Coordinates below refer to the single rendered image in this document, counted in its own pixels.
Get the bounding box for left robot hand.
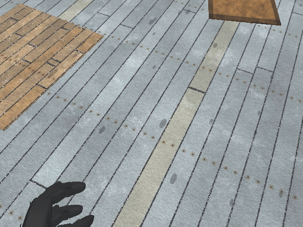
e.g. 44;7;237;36
20;181;95;227

